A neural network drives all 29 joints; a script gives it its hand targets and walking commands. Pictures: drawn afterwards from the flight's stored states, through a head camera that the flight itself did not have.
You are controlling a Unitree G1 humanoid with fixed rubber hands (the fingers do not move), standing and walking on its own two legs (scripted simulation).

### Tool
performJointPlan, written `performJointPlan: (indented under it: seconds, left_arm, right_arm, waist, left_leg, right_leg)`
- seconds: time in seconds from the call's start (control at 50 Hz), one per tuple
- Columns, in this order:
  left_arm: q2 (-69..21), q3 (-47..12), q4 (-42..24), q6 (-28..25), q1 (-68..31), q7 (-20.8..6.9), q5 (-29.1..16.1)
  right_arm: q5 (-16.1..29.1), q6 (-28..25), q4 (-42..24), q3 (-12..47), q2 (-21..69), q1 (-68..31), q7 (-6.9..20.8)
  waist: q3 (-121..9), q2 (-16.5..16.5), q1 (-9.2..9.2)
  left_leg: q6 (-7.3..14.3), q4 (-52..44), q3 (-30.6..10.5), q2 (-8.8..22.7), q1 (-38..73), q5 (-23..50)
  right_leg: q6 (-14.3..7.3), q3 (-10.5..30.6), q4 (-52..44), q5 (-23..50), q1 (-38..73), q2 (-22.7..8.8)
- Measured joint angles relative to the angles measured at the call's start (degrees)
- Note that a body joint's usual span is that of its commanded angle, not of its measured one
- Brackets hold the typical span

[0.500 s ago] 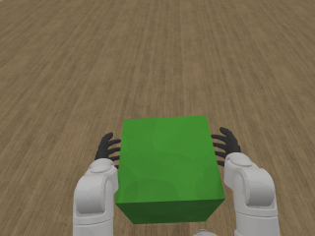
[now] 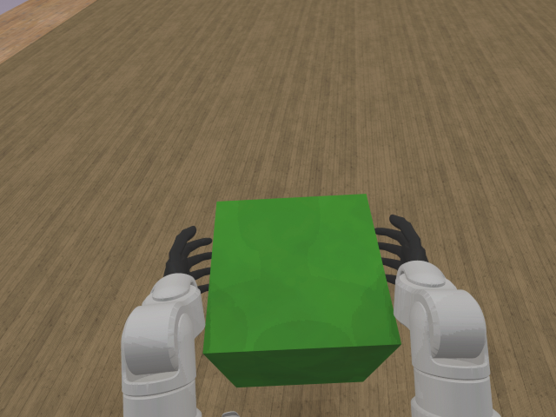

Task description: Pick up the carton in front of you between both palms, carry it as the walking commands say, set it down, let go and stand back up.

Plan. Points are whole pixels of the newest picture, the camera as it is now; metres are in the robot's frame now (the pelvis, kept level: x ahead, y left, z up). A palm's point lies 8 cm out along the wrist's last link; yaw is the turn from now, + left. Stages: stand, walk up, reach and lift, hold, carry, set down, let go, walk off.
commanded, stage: carry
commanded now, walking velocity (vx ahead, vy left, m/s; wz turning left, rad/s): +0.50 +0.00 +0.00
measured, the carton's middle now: (295, 298) +0.30 +0.00 +0.00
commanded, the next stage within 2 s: none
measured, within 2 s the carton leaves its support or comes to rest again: neither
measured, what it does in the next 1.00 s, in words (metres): walks ahead: left foot, then right foot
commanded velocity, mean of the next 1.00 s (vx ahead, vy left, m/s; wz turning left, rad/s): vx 0.09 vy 0.00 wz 0.00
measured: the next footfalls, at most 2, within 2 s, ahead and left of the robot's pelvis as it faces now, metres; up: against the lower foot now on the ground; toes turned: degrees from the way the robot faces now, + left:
left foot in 0.18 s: +0.33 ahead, +0.12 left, +0.00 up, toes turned +16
right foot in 0.56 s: +0.53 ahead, -0.07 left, +0.00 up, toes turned -9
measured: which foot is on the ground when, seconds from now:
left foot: up 0.00-0.16, down 0.18-1.00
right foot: down 0.00-0.20, up 0.22-0.54, down 0.56-1.00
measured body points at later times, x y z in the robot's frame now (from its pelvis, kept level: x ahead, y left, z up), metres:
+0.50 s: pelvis +0.33 +0.03 +0.00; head +0.36 +0.05 +0.45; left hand +0.62 +0.17 +0.06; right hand +0.61 -0.13 +0.07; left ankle +0.29 +0.12 -0.75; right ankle +0.42 -0.09 -0.72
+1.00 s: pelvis +0.45 +0.02 -0.01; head +0.47 +0.04 +0.44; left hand +0.74 +0.18 +0.08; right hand +0.75 -0.11 +0.09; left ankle +0.30 +0.12 -0.74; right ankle +0.47 -0.08 -0.74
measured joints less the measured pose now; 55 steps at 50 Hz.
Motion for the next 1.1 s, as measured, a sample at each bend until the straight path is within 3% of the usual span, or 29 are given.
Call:
performJointPlan:
  seconds: [0.16, 0.18, 0.22, 0.26, 0.3, 0.36, 0.44, 0.56, 0.62, 0.66, 0.76, 0.94, 1.1]
  left_arm:
    - [-0.04, -1.06, 1.11, 1.36, -0.28, -0.39, 1.36]
    - [0.01, -0.76, 1.46, 1.40, -0.18, -0.27, 1.63]
    - [0.07, 0.61, 3.03, 0.92, -0.07, -0.06, 1.99]
    - [0.08, 1.12, 3.90, 0.75, 0.20, 0.11, 1.96]
    - [0.14, 0.57, 4.27, 0.25, 0.47, 0.28, 1.95]
    - [0.15, -0.54, 4.20, -1.36, 0.65, 0.35, 2.03]
    - [0.17, -1.35, 3.22, -3.68, 1.05, 0.34, 2.01]
    - [0.41, -1.55, 0.32, -3.35, 2.74, 0.23, 1.27]
    - [0.37, -1.79, -0.47, -2.48, 2.42, -0.09, 0.05]
    - [0.20, -2.04, -0.02, -1.37, 1.21, -0.27, -0.12]
    - [-0.02, -1.11, 1.98, -0.25, -0.19, 0.04, 1.29]
    - [-0.22, -0.94, 1.77, -0.21, -1.26, 0.99, 1.08]
    - [-0.06, -1.17, 1.43, 0.71, -0.36, 1.02, 1.33]
  right_arm:
    - [0.08, 1.46, 0.20, -1.00, -0.07, 0.36, 0.70]
    - [0.21, 1.35, 1.16, -0.88, -0.02, 0.12, 0.89]
    - [0.43, 0.50, 4.16, -0.31, 0.10, -0.47, 1.29]
    - [0.38, -0.17, 6.14, 0.12, 0.14, -0.60, 1.02]
    - [0.39, -0.73, 6.18, 0.25, 0.03, 0.08, 0.80]
    - [0.57, -1.93, 4.99, -0.55, -0.09, 0.77, 1.44]
    - [0.70, -4.09, 3.33, -0.99, -0.24, 1.69, 2.65]
    - [0.82, -3.80, 0.74, 0.26, -0.48, 3.32, 3.04]
    - [0.36, -2.50, -0.55, -0.35, -0.46, 2.75, 2.26]
    - [0.03, -1.40, -1.18, -0.86, -0.42, 2.45, 1.42]
    - [0.63, 1.10, -0.45, -0.85, -0.21, 1.05, 0.94]
    - [0.58, -0.02, 1.26, -1.34, 0.16, -0.82, -0.36]
    - [-0.03, -0.03, 2.17, -1.31, -0.02, 0.02, 1.80]
  waist:
    - [-2.51, -0.60, -0.87]
    - [-2.52, -1.06, -1.05]
    - [-1.54, -2.71, -2.03]
    - [0.40, -2.27, -2.31]
    - [2.15, -1.80, -2.34]
    - [3.72, -1.38, -2.48]
    - [4.05, -1.27, -2.38]
    - [2.11, -1.26, -0.97]
    - [-0.02, 1.94, -0.61]
    - [-0.86, 3.14, -0.97]
    - [-2.77, 2.36, -1.55]
    - [-0.53, -0.32, -1.17]
    - [-1.08, 0.16, -0.30]
  left_leg:
    - [1.10, -17.85, 5.83, -2.72, 4.85, 7.03]
    - [2.51, -18.53, 6.66, -3.53, 6.55, 6.19]
    - [5.21, -14.11, 7.82, -4.33, 6.70, 2.42]
    - [4.87, -14.59, 7.78, -3.86, 8.82, 0.77]
    - [4.56, -17.90, 7.55, -3.80, 12.07, 0.57]
    - [4.37, -23.57, 7.07, -3.97, 17.03, 0.73]
    - [3.32, -27.50, 5.86, -3.90, 22.53, -0.61]
    - [0.55, -22.71, 5.04, -3.83, 28.66, -9.31]
    - [-0.77, -16.20, 3.75, -1.54, 28.32, -13.72]
    - [-1.21, -14.77, 1.93, -1.06, 28.11, -15.25]
    - [-2.21, -18.52, 1.15, -2.01, 29.93, -13.52]
    - [-2.43, -21.85, 2.11, -2.74, 31.87, -10.90]
    - [-2.05, -12.45, 3.97, -2.19, 29.86, -9.11]
  right_leg:
    - [4.31, 0.97, 0.67, -11.09, 11.90, -1.14]
    - [4.71, 1.05, 5.31, -13.98, 11.53, -2.17]
    - [4.11, 3.25, 24.57, -14.06, 4.15, -4.60]
    - [3.04, 7.13, 44.19, -13.25, -6.09, -2.69]
    - [2.23, 7.81, 52.47, -11.55, -14.43, -1.47]
    - [2.08, 6.78, 47.15, -8.16, -22.36, -1.69]
    - [2.71, 5.53, 29.58, -2.93, -25.40, -1.63]
    - [3.01, 1.17, 10.49, 16.30, -19.55, -1.02]
    - [-0.78, -0.37, 11.53, 7.64, -16.91, 0.69]
    - [-1.52, -1.15, 12.60, 4.87, -16.54, 0.94]
    - [-0.88, -0.95, 12.69, 2.41, -16.00, 0.32]
    - [-0.01, 0.36, 15.19, 4.50, -16.64, -0.76]
    - [1.07, 0.31, 11.20, 5.31, -12.00, -1.13]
